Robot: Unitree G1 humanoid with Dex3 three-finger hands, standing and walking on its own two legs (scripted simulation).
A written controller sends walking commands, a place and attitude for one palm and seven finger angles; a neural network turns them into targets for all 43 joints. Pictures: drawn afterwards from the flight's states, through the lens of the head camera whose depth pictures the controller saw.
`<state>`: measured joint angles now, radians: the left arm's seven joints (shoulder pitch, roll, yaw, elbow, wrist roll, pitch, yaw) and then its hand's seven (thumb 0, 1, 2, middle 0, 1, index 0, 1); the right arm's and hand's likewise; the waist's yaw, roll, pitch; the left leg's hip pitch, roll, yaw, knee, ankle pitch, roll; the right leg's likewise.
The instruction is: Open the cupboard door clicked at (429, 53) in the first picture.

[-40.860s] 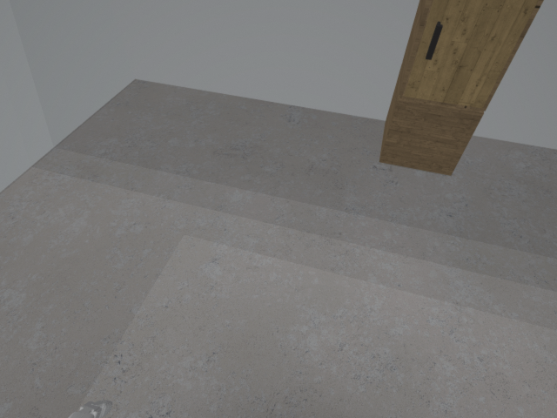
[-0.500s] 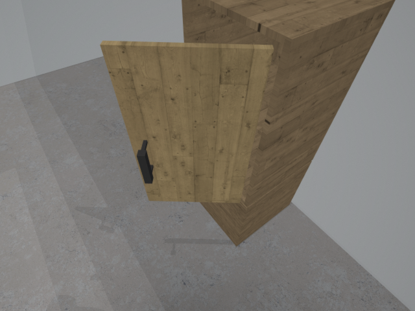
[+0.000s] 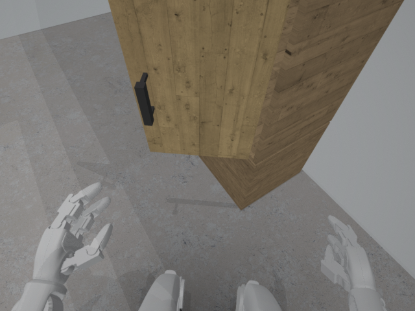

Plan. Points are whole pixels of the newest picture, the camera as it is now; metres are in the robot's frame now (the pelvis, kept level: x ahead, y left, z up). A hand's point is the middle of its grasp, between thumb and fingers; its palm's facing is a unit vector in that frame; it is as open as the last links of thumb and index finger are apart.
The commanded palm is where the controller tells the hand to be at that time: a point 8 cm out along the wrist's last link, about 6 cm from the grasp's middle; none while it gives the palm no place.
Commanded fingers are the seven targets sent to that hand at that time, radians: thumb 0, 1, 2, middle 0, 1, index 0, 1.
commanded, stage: raise the hand with hooked fingers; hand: left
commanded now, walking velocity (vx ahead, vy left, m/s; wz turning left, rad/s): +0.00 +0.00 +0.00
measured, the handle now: (146, 99) +0.58 +0.21 +0.03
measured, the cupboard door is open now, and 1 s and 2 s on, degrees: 52 52 52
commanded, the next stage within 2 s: move the hooked fingers beside the handle in 1.68 s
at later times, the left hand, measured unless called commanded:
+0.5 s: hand (80, 214) +0.27 +0.26 +0.04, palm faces +0.02 -1.00 -0.06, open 11.6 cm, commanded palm +0.24 +0.31 +0.04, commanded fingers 0.00 -0.20 0.43 -0.28 -1.00 -0.28 -1.00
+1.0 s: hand (60, 201) +0.28 +0.30 +0.04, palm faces +0.01 -1.00 -0.06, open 13.9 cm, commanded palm +0.27 +0.35 +0.05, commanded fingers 0.00 -0.50 0.30 -0.30 -1.20 -0.30 -1.20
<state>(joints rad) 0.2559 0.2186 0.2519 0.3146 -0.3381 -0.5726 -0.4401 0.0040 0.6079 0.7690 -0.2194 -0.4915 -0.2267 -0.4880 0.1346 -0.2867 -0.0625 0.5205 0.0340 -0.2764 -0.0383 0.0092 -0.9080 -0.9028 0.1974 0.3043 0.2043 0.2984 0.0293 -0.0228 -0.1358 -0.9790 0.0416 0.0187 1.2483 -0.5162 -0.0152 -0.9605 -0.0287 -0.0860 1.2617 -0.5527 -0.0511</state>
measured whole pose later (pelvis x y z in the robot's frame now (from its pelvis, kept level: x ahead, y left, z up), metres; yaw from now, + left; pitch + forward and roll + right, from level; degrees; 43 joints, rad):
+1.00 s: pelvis +0.01 +0.04 +0.00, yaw +0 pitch +18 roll -4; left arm 0.08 0.37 0.39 0.30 -0.35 -0.39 -0.48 -0.01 -0.47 0.31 -0.29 -1.18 -0.30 -1.18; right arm 0.22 -0.25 0.03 0.53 0.02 -0.21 -0.05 0.01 -0.90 -0.90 0.20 0.31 0.21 0.30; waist 0.00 0.02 -0.14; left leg -1.05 0.03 0.00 1.25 -0.53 0.04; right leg -0.98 -0.03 -0.11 1.19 -0.52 0.00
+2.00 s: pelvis +0.01 +0.03 +0.00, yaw -1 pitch +20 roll -4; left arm -0.12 0.41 0.43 0.47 -0.34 -0.38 -0.52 -0.02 -0.50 0.30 -0.30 -1.20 -0.30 -1.20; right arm 0.23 -0.28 0.03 0.56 0.03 -0.19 -0.07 0.01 -0.90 -0.90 0.20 0.30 0.21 0.30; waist -0.01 0.02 -0.14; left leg -1.09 0.04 -0.01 1.28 -0.54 0.02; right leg -1.03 -0.02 -0.11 1.22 -0.54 -0.01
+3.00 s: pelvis +0.01 +0.03 -0.01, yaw -3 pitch +24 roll -4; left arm -0.69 0.53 0.49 1.01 -0.17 -0.44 -0.42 -0.02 -0.50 0.30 -0.30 -1.20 -0.30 -1.20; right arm 0.31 -0.28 0.03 0.62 0.01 -0.02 -0.03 0.01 -0.91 -0.90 0.20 0.30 0.21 0.30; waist -0.11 0.02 -0.14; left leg -1.20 0.06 0.01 1.30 -0.54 0.03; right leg -1.15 0.00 -0.08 1.24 -0.52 -0.01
